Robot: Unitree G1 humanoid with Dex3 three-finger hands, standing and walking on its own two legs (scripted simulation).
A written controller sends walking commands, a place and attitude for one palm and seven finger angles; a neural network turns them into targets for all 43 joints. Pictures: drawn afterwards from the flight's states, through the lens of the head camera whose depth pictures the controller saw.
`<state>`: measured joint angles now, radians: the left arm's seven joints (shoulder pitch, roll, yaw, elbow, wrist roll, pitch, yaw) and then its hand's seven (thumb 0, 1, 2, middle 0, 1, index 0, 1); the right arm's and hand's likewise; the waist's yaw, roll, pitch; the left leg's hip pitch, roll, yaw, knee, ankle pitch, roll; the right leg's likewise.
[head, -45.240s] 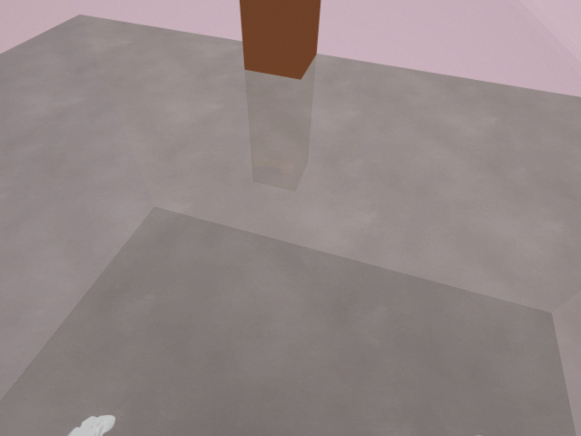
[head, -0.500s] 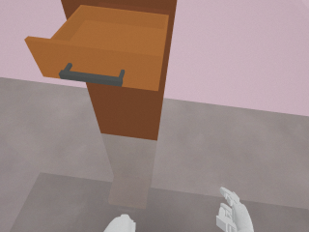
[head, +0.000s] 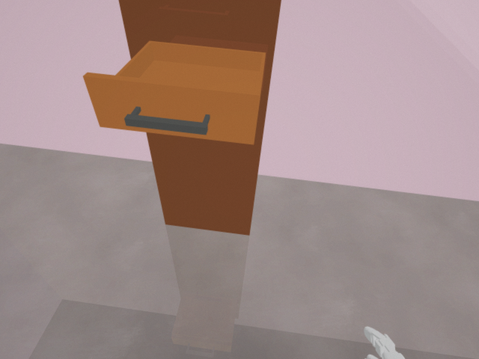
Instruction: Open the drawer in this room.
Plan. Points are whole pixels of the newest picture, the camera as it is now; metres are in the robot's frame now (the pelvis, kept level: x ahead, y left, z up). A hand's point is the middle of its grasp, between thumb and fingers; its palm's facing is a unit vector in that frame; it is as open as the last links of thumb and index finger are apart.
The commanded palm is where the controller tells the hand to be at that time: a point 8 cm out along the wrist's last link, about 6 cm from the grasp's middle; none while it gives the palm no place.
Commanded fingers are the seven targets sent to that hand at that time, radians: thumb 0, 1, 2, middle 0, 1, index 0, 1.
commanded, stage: stop stepping back and stand still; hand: left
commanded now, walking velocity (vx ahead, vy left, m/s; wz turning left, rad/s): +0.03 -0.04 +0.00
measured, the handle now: (169, 119) +0.58 +0.19 +0.11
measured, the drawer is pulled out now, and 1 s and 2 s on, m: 0.29 0.29 0.29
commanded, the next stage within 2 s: let the arm hang, fingers relaxed in 0.12 s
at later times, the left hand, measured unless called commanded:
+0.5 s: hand out of the picture +0.07 +0.14 -0.15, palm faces +0.00 -0.98 -0.20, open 7.3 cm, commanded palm none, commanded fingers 0.00 0.90 0.90 -0.20 -0.30 -0.20 -0.30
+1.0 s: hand out of the picture -0.02 +0.18 -0.15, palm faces +0.06 -0.96 -0.27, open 7.4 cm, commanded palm none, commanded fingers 0.00 0.90 0.90 -0.20 -0.30 -0.20 -0.30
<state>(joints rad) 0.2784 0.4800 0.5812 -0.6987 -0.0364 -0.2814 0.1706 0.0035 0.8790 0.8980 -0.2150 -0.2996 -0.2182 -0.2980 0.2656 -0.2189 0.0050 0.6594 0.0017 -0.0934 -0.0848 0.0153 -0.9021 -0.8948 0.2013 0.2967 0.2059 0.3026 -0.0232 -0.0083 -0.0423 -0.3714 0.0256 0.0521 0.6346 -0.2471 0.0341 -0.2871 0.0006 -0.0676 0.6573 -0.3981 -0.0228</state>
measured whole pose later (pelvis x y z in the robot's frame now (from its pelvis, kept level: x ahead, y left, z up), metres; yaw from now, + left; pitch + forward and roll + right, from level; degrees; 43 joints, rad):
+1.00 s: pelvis -0.02 -0.02 +0.02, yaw +2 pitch -2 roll +0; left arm 0.25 0.19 0.01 1.13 0.01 0.00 0.02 0.00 0.91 0.90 -0.20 -0.30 -0.20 -0.29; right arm 0.27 -0.18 -0.01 1.11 -0.01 0.01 -0.03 0.01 -0.91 -0.89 0.20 0.30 0.20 0.30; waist -0.01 0.05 0.03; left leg -0.19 -0.01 0.02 0.39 -0.17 0.02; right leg -0.18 0.04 -0.02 0.39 -0.18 -0.04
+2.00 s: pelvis +0.00 -0.03 +0.02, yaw +2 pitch -2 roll +0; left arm 0.11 0.31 0.01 1.12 0.01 -0.02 0.01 0.00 0.90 0.90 -0.20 -0.30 -0.21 -0.29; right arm 0.12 -0.31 -0.02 1.11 -0.01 0.00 -0.02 0.01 -0.91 -0.89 0.20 0.30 0.20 0.30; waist -0.02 0.02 0.06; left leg -0.13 0.00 0.03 0.33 -0.17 0.01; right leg -0.12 0.05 -0.01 0.31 -0.16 -0.05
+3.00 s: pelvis +0.02 -0.02 +0.01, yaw +9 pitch -1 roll -1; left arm 0.14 0.23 0.02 1.02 0.01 0.02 0.03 0.00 0.90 0.90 -0.20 -0.30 -0.21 -0.30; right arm 0.17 -0.21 -0.03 1.06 -0.01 0.06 -0.02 0.01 -0.91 -0.89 0.20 0.30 0.20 0.30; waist -0.03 0.03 0.10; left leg -0.28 -0.02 -0.03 0.63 -0.34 0.00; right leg -0.18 0.01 -0.14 0.49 -0.30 -0.04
